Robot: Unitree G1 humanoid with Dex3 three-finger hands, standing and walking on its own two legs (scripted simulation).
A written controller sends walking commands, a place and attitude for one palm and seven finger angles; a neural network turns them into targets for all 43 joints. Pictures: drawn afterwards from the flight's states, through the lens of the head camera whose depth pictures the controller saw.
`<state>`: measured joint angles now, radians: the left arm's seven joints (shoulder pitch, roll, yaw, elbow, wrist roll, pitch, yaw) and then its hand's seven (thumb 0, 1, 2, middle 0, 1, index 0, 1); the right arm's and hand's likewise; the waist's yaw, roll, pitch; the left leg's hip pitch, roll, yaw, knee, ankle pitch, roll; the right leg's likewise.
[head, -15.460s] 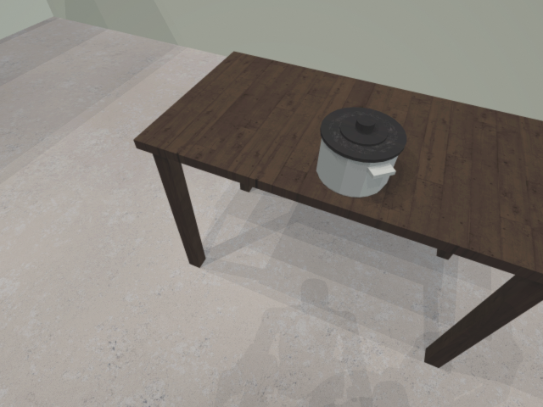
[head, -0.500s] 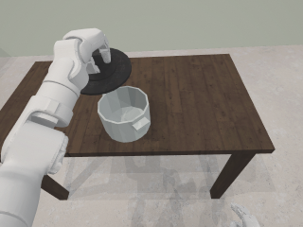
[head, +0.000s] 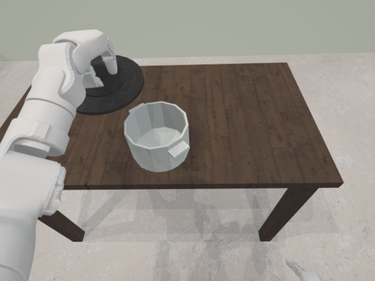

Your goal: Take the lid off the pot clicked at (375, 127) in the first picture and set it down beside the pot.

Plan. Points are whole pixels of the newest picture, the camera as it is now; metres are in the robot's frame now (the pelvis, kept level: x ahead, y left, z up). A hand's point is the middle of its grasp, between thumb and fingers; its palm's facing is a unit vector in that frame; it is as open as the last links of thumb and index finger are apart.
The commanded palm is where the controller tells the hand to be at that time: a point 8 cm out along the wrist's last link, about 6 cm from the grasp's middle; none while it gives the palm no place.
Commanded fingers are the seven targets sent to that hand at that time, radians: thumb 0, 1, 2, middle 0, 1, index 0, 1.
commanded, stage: move the lid sideways beside the pot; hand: left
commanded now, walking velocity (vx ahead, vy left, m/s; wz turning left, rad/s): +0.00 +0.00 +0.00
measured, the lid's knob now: (98, 73) +0.50 +0.19 +0.19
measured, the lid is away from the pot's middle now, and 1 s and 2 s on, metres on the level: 0.10 0.23 0.22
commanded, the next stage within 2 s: lower the lid onto the table in 1.18 s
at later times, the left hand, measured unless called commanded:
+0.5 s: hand (61, 77) +0.46 +0.25 +0.21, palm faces -0.26 -0.05 -0.96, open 6.8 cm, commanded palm +0.45 +0.25 +0.28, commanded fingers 0.00 0.79 0.85 -0.93 -1.03 -0.91 -1.03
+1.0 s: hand (31, 84) +0.46 +0.31 +0.20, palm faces -0.33 -0.06 -0.94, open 6.9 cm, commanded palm +0.47 +0.31 +0.28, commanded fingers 0.00 0.79 0.85 -0.93 -1.03 -0.91 -1.03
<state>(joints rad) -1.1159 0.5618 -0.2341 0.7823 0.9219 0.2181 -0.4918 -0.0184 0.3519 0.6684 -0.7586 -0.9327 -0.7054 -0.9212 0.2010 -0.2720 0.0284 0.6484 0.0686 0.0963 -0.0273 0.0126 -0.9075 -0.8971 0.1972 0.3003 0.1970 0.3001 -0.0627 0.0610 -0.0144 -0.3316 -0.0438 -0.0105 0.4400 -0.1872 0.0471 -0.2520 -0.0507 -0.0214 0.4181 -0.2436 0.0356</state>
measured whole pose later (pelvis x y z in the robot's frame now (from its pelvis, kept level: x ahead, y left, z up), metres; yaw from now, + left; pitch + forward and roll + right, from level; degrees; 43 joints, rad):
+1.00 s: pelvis +0.00 +0.01 +0.00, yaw +0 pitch +7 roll -2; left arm -1.11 0.84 -0.11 0.92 0.94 0.00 -0.55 -0.03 0.35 0.67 -0.76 -0.94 -0.70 -0.92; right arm 0.24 -0.30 0.02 0.67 0.09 0.15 -0.06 0.01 -0.91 -0.90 0.20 0.30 0.20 0.30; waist -0.08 0.04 0.01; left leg -0.38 -0.03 -0.02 0.47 -0.20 0.05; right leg -0.27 -0.03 -0.03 0.37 -0.22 0.04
